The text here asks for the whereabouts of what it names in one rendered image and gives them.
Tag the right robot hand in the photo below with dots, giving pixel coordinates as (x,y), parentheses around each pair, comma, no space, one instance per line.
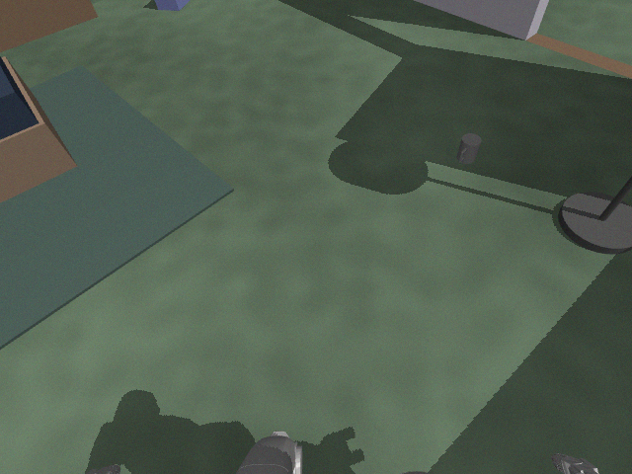
(571,465)

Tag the bed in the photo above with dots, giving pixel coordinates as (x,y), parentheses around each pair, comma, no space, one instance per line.
(31,151)

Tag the floor lamp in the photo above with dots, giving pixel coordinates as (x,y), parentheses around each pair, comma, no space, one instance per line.
(599,222)

